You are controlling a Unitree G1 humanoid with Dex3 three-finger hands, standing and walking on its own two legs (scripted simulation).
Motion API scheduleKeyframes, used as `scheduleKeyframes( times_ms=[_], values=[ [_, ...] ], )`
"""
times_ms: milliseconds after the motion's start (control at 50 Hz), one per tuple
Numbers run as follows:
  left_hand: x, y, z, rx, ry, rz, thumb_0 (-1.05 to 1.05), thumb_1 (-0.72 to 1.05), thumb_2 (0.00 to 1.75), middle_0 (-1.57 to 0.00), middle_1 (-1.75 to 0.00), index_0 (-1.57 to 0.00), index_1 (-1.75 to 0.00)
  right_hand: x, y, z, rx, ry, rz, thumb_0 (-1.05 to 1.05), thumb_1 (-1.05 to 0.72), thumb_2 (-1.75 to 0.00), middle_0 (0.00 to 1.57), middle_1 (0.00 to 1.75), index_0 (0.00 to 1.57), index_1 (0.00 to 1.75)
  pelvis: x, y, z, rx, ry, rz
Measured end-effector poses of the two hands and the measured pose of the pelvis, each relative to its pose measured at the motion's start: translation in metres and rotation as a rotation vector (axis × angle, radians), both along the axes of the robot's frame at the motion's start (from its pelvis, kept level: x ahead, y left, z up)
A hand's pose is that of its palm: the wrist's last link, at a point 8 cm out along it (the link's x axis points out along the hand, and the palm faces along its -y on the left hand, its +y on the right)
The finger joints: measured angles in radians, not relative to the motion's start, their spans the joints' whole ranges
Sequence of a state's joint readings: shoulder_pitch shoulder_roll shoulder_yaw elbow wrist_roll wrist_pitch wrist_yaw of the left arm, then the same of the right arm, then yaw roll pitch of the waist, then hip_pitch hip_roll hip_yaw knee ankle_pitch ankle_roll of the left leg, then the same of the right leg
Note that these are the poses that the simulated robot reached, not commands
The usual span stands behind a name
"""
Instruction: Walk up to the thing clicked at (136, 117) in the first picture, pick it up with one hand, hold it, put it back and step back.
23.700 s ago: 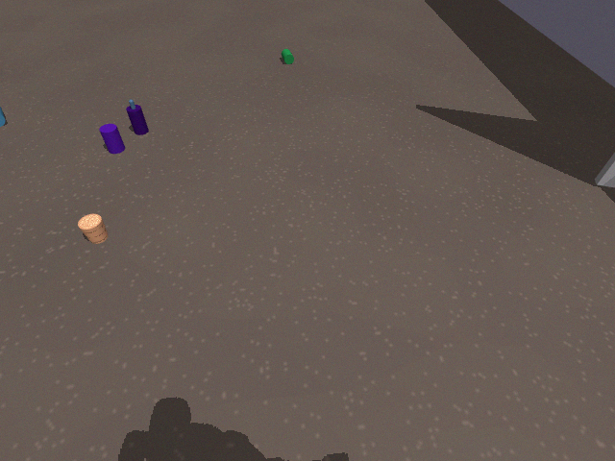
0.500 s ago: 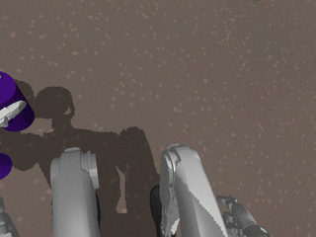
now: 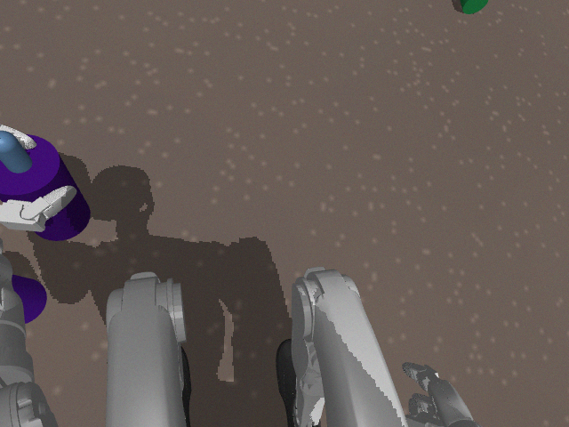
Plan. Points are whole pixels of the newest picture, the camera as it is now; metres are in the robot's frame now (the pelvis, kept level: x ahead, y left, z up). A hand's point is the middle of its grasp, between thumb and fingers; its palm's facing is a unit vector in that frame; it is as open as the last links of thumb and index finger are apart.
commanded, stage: settle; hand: left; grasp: from the side
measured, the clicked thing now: (35, 184) +0.43 +0.30 -0.07
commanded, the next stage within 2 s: lift in 0.14 s
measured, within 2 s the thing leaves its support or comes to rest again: neither
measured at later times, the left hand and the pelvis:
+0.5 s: hand (13, 179) +0.41 +0.29 -0.01, palm faces +0.24 -0.97 -0.07, open 8.8 cm; pelvis +0.00 +0.00 +0.02, yaw +2 degrees
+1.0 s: hand out of the picture +0.38 +0.27 +0.14, palm faces +0.25 -0.97 -0.06, open 8.8 cm; pelvis +0.02 +0.01 +0.14, yaw +4 degrees
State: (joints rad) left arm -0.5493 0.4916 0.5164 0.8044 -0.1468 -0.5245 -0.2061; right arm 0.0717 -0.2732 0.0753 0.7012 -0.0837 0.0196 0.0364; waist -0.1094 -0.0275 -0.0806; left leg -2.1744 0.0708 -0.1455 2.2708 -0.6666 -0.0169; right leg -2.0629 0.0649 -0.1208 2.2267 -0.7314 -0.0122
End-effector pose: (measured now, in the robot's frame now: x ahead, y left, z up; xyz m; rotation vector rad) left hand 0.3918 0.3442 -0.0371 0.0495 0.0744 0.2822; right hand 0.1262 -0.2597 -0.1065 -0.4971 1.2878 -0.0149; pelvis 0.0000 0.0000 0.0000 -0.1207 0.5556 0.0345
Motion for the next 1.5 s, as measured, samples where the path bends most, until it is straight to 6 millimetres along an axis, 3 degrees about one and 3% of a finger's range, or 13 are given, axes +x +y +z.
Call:
scheduleKeyframes(
  times_ms=[420, 680, 900, 1260, 1500],
  values=[
    [-0.009, -0.006, 0.022, 0.004, 0.014, -0.028, 0.0, -0.34, 0.94, -0.66, -0.95, -0.89, -1.21, 0.001, 0.009, 0.014, 0.031, -0.028, -0.023, 0.0, -0.92, -0.89, 0.2, 0.3, 0.2, 0.3, -0.001, 0.002, 0.017, 0.007, 0.006, 0.016],
    [-0.023, -0.007, 0.078, 0.007, -0.001, -0.024, 0.0, -0.34, 0.94, -0.67, -0.94, -0.9, -1.21, 0.012, 0.015, 0.044, 0.066, -0.079, -0.052, 0.0, -0.93, -0.9, 0.2, 0.3, 0.2, 0.3, 0.003, 0.003, 0.055, 0.02, 0.028, 0.03],
    [-0.033, -0.022, 0.147, 0.001, 0.007, -0.038, 0.0, -0.34, 0.94, -0.67, -0.94, -0.9, -1.21, 0.043, 0.022, 0.099, 0.093, -0.171, -0.067, 0.01, -0.93, -0.89, 0.2, 0.3, 0.2, 0.3, 0.013, 0.005, 0.109, 0.026, 0.015, 0.045],
    [-0.064, -0.041, 0.279, -0.004, 0.017, 0.008, 0.0, -0.33, 0.93, -0.66, -0.95, -0.9, -1.19, 0.082, 0.044, 0.222, 0.144, -0.327, -0.045, 0.01, -0.91, -0.89, 0.2, 0.3, 0.2, 0.3, 0.034, 0.009, 0.218, 0.047, -0.114, 0.093],
    [-0.06, -0.048, 0.331, -0.019, 0.022, -0.006, 0.0, -0.33, 0.93, -0.66, -0.95, -0.91, -1.17, 0.084, 0.05, 0.278, 0.16, -0.363, -0.035, 0.01, -0.91, -0.89, 0.2, 0.3, 0.2, 0.3, 0.044, 0.013, 0.269, 0.067, -0.203, 0.113]
  ],
)
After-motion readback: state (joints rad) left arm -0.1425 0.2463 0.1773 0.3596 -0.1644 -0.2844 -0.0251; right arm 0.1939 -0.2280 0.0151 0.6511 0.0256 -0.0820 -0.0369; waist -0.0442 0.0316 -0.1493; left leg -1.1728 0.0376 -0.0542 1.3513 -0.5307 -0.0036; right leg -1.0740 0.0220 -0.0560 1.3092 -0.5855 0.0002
